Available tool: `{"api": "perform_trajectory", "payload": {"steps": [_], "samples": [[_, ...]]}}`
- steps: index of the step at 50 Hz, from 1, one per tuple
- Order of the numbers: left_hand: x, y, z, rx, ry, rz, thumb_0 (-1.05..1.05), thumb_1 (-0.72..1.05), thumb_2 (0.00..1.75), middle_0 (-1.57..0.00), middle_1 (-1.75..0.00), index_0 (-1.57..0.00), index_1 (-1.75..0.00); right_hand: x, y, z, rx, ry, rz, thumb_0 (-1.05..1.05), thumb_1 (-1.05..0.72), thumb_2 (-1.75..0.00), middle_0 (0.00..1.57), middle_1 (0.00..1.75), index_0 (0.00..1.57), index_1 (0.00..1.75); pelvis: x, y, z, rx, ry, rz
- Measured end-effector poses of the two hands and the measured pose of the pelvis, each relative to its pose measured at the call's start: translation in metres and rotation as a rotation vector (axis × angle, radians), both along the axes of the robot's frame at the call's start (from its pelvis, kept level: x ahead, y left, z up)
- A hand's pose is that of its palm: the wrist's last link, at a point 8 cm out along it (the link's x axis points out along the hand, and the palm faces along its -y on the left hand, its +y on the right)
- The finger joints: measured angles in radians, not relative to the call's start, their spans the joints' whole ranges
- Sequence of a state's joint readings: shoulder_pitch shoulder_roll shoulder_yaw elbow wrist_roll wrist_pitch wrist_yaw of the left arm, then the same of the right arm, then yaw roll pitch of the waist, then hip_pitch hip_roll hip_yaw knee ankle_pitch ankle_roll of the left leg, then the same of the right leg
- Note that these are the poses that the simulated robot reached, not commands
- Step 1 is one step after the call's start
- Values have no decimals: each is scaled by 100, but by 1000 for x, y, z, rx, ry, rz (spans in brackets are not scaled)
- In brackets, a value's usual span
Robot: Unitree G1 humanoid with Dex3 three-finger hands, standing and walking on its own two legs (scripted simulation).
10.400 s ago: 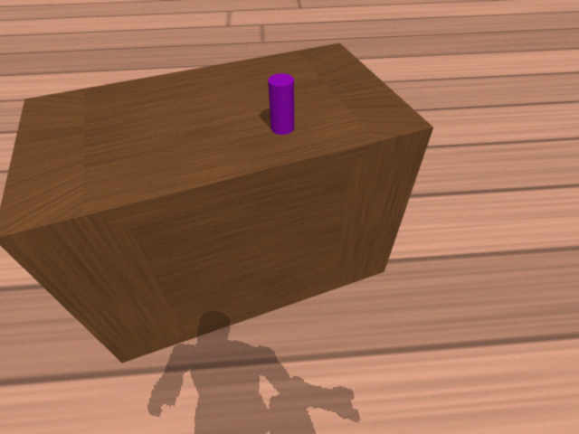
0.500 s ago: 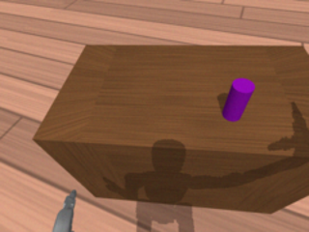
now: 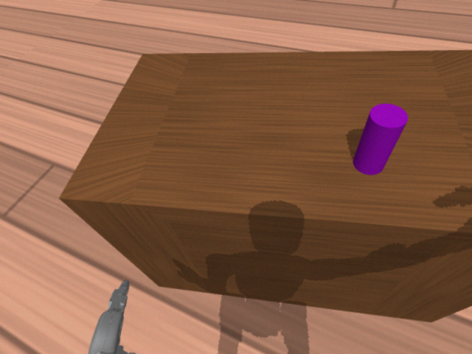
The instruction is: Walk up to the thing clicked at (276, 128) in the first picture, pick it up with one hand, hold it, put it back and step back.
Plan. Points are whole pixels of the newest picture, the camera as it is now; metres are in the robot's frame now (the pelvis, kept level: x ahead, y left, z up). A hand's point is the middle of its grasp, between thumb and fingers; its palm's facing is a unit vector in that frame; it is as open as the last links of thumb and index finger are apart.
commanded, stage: go down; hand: right
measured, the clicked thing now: (377, 141) +0.53 -0.20 +0.02
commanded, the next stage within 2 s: approach in 1.12 s
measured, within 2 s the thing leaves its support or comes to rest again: neither
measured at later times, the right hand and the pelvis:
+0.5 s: hand out of the picture +0.43 -0.39 +0.15, palm faces +0.23 +0.97 +0.01, open 17.6 cm; pelvis +0.01 +0.00 -0.01, yaw +0 degrees
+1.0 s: hand out of the picture +0.44 -0.38 +0.15, palm faces +0.23 +0.97 +0.00, open 17.6 cm; pelvis +0.00 +0.00 -0.01, yaw +0 degrees
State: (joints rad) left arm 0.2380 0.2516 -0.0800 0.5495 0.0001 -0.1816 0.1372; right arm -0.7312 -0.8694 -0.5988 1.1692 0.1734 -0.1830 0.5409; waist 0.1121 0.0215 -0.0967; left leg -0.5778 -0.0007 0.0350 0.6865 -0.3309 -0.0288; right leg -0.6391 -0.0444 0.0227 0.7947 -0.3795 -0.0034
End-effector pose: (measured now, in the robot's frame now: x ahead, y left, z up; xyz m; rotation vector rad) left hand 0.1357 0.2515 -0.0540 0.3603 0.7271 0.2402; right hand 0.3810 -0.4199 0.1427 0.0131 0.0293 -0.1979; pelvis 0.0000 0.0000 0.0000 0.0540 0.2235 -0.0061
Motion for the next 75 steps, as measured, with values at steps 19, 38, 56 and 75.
{"api": "perform_trajectory", "payload": {"steps": [19, 38, 56, 75], "samples": [[-5, -2, 2, 14, 2, -8, -1, -54, 7, -6, -5, -6, -7, 15, -12, 4, 7, 0, -27, -1, 58, -5, 4, 5, 5, 5, 2, -3, -4, 8, 32, 3], [8, -1, 6, 9, -40, -19, -1, -55, 7, -6, -5, -5, -7, 26, -5, 4, 6, 23, -3, -1, 55, -5, 5, 5, 5, 5, 7, -1, -7, 8, 47, 1], [2, 0, 3, 19, -19, -2, -1, -54, 7, -6, -5, -5, -6, 24, -12, 7, 2, 19, -23, -1, 58, -4, 5, 5, 5, 5, 3, -3, -9, 11, 54, 3], [7, -4, -5, 9, -6, -24, -1, -54, 6, -6, -5, -6, -7, 35, 15, -30, 11, 72, 34, -1, 56, -4, 4, 4, 4, 4, 5, -4, -12, 8, 68, -3]]}}
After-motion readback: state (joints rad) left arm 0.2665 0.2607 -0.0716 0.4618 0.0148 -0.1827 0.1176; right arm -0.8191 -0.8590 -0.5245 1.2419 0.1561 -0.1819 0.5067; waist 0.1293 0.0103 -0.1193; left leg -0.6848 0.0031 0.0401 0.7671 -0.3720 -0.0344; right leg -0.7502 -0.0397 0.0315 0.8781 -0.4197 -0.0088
